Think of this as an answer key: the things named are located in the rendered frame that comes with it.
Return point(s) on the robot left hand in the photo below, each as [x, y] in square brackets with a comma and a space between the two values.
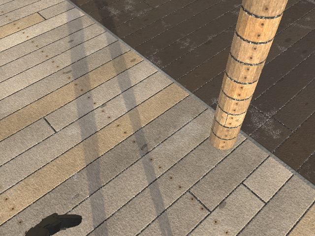
[54, 223]

